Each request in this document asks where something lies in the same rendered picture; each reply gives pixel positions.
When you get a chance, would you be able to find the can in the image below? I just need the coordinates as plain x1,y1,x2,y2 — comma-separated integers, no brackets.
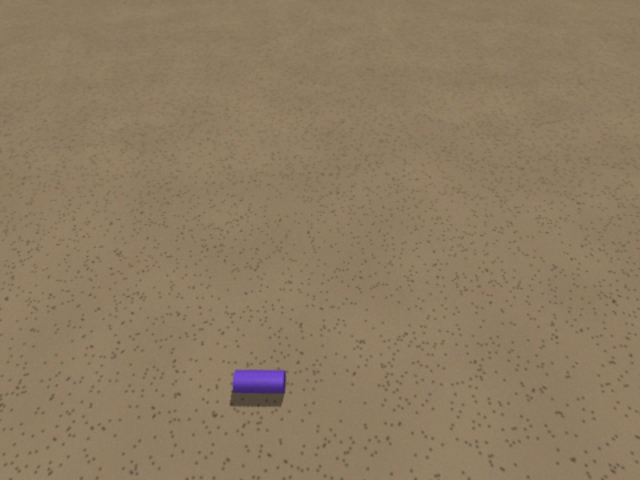
233,370,286,393

